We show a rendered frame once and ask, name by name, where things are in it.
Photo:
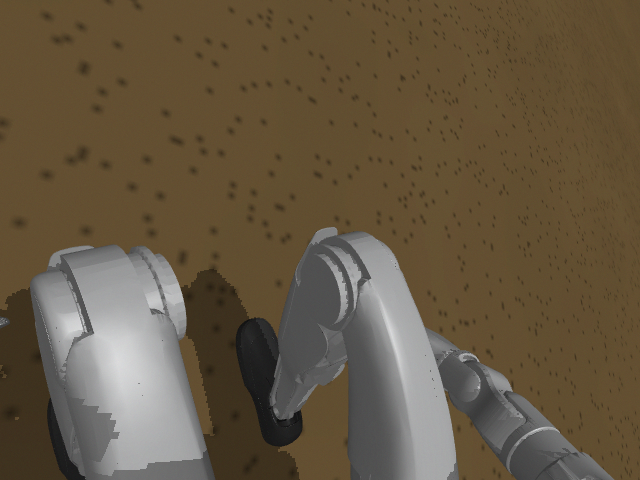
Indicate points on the left robot foot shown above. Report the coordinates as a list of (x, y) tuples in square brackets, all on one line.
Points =
[(69, 470)]

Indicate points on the right robot hand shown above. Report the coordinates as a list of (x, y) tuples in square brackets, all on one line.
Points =
[(441, 346)]

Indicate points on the right robot arm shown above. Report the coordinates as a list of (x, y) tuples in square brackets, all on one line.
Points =
[(525, 442)]

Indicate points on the right robot foot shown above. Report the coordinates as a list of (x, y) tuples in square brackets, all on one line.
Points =
[(257, 352)]

